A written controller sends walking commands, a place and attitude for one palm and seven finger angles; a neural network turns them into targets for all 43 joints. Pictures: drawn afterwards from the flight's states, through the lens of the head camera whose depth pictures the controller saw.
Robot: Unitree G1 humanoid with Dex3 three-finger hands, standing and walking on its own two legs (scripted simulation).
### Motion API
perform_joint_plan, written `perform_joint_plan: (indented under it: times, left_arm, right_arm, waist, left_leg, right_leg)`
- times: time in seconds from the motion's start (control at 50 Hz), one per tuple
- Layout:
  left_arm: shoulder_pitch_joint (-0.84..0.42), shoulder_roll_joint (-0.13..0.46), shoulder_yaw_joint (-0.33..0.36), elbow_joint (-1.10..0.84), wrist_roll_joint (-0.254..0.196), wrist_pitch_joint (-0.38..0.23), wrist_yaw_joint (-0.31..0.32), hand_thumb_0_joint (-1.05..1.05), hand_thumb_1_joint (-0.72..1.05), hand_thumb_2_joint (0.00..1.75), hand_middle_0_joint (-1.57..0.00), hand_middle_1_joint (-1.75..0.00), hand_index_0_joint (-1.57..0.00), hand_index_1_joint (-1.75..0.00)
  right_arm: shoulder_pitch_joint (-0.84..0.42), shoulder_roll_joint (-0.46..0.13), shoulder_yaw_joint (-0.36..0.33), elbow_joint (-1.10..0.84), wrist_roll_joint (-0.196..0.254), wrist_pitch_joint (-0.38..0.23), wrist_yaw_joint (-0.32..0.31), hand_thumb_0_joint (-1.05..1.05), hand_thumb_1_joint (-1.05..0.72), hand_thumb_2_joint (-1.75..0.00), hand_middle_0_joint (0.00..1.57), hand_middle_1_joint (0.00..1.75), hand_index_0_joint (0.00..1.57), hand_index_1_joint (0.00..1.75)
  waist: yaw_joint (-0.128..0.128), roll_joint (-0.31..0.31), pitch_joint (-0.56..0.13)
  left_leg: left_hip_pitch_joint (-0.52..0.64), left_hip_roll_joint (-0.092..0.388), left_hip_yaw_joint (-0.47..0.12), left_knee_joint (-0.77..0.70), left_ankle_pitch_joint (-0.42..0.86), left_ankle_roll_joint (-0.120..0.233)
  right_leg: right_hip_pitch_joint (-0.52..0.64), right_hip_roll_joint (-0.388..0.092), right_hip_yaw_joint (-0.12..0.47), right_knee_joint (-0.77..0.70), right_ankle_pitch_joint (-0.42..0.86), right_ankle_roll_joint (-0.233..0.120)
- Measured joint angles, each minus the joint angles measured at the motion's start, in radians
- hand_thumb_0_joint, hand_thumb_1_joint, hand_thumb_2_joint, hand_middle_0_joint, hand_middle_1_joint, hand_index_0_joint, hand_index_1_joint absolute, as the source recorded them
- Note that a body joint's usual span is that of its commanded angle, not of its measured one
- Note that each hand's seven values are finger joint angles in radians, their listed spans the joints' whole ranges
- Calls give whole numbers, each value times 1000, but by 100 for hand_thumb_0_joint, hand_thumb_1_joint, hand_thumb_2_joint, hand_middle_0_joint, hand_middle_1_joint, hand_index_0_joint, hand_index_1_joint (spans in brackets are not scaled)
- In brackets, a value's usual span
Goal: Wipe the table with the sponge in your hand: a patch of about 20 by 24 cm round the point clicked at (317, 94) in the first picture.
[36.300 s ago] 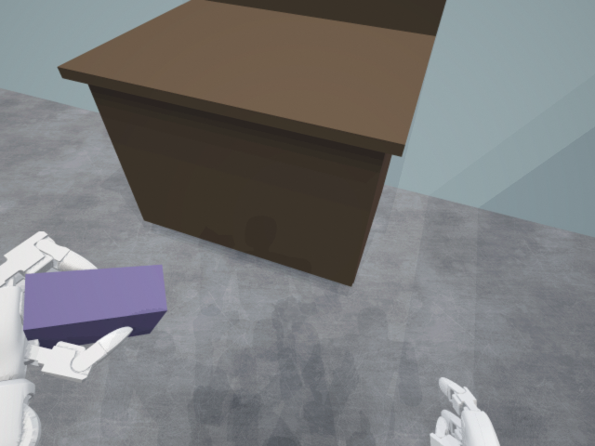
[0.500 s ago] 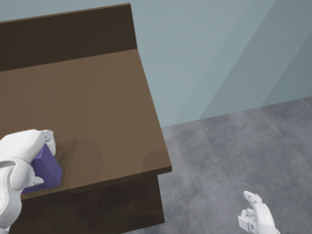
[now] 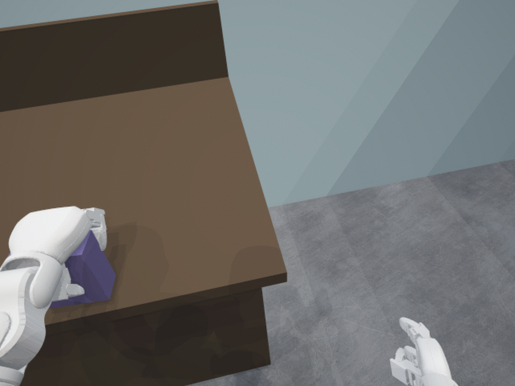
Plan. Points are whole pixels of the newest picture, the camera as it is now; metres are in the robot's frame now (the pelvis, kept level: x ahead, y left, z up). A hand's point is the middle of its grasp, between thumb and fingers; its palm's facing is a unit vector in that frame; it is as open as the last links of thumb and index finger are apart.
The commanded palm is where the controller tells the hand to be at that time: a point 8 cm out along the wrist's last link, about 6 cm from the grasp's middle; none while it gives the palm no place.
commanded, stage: move the sponge above the wiping area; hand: left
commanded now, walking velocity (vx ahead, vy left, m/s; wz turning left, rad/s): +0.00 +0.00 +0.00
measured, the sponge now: (71, 277) +0.21 +0.34 +0.06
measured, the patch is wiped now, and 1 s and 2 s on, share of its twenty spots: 0.00 0.00 0.00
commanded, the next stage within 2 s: lower the sponge onto the table in 0.12 s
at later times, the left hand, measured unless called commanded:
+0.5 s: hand (71, 261) +0.22 +0.32 +0.10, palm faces -0.12 -0.02 -0.99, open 9.3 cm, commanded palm +0.20 +0.35 +0.20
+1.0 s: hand (73, 269) +0.22 +0.32 +0.09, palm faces -0.13 -0.01 -0.99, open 9.2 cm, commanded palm +0.20 +0.35 +0.18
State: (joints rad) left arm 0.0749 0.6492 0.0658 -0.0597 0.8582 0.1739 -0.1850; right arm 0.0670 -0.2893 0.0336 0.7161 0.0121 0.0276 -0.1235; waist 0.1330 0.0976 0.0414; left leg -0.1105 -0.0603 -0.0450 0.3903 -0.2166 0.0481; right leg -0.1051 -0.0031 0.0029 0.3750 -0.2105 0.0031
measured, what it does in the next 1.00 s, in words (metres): stands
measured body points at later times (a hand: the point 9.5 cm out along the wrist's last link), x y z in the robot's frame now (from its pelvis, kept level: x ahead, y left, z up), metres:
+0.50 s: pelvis +0.00 +0.00 +0.00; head +0.00 -0.03 +0.45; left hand +0.22 +0.32 +0.15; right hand +0.24 -0.22 -0.09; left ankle +0.00 +0.09 -0.74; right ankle +0.00 -0.13 -0.74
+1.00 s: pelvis +0.00 -0.01 +0.00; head +0.01 -0.03 +0.45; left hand +0.22 +0.32 +0.14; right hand +0.22 -0.24 -0.10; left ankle +0.00 +0.09 -0.74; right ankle +0.00 -0.13 -0.74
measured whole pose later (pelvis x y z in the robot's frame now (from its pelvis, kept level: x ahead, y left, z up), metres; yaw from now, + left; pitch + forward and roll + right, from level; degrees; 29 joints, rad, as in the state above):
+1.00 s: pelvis +0.00 -0.01 +0.00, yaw +0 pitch -4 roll +0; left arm 0.14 0.66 0.11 -0.04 0.87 0.04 -0.11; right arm 0.09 -0.29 0.01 0.74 0.01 0.01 -0.14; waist 0.15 0.08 0.05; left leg -0.12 -0.04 -0.05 0.42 -0.24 0.03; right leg -0.11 0.01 0.00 0.40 -0.23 -0.01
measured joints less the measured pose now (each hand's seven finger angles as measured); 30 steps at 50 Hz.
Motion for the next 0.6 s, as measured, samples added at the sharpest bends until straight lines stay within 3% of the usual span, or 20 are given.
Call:
perform_joint_plan:
  times: [0.06, 0.12, 0.18, 0.22, 0.3, 0.36, 0.42, 0.48, 0.54, 0.6]
  left_arm:
    - [26, 13, 9, -70, 15, -109, 64, 0, -43, 103, -82, -140, -83, -140]
    - [19, 32, 44, -92, 5, -121, 151, 0, -43, 103, -82, -140, -83, -140]
    - [-4, 43, 88, -71, -18, -37, 209, 0, -44, 103, -82, -140, -83, -140]
    - [-11, 50, 117, -43, -32, 47, 212, 0, -43, 103, -82, -140, -83, -140]
    - [4, 60, 135, 12, -47, 193, 143, 0, -43, 102, -82, -141, -82, -141]
    - [19, 39, 94, 21, -49, 226, 70, 0, -43, 102, -81, -141, -82, -141]
    - [17, 8, 30, 20, -33, 165, 18, 0, -43, 103, -82, -141, -82, -141]
    - [3, -8, -19, -7, 5, 40, 12, 0, -43, 102, -82, -141, -83, -141]
    - [-5, 10, -19, -42, 36, -76, 62, 0, -44, 103, -82, -141, -83, -141]
    - [-32, 35, 18, -37, 30, -109, 137, 0, -44, 102, -82, -141, -83, -141]
  right_arm:
    - [9, 22, -6, 4, -7, -5, -3, 1, -90, -90, 20, 30, 20, 30]
    - [7, 39, -15, 9, 1, 10, 15, 1, -90, -90, 20, 30, 20, 30]
    - [-7, 41, -13, 20, 9, 35, 41, 1, -90, -90, 20, 30, 20, 30]
    - [-20, 37, -7, 25, 15, 52, 53, 1, -90, -90, 20, 30, 20, 30]
    - [-35, 18, 6, 15, 26, 64, 57, 1, -90, -90, 20, 30, 20, 30]
    - [-31, -4, 8, 1, 30, 44, 40, 1, -90, -90, 20, 30, 20, 30]
    - [-22, -15, 6, -1, 19, 14, 14, 1, -90, -90, 20, 30, 20, 30]
    - [-15, -6, 3, 6, -1, -12, -8, 1, -90, -90, 20, 30, 20, 30]
    - [-15, 19, 1, 10, -9, -19, -15, 1, -90, -90, 20, 30, 20, 30]
    - [-19, 42, -4, 11, -2, -6, -1, 1, -90, -90, 20, 30, 20, 30]
  waist:
    - [10, -20, 5]
    - [20, -27, 7]
    - [23, -18, 0]
    - [19, -8, -10]
    - [0, 13, -23]
    - [-4, 24, -20]
    - [4, 19, -12]
    - [18, 0, 1]
    - [26, -21, 7]
    - [24, -31, 7]
  left_leg:
    - [10, 7, 8, 8, -11, -4]
    - [23, 16, 18, 8, -18, -10]
    - [31, 20, 29, 0, -16, -13]
    - [30, 20, 34, -7, -13, -12]
    - [20, 13, 29, -14, -4, -7]
    - [9, 4, 14, -9, 0, -2]
    - [1, -3, -3, -4, 3, 0]
    - [4, -2, -10, 1, 1, -2]
    - [12, 8, -5, 6, -6, -9]
    - [23, 18, 4, 3, -10, -17]
  right_leg:
    - [8, 8, 8, 4, -5, -5]
    - [20, 16, 19, -2, -3, -11]
    - [22, 20, 30, -7, 2, -11]
    - [19, 20, 35, -11, 5, -9]
    - [8, 13, 30, -8, 5, -3]
    - [3, 4, 14, -5, 3, 1]
    - [1, -3, -2, -1, 0, 2]
    - [7, -1, -10, 2, -3, -3]
    - [14, 8, -5, 0, -3, -10]
    - [24, 19, 5, -7, 0, -16]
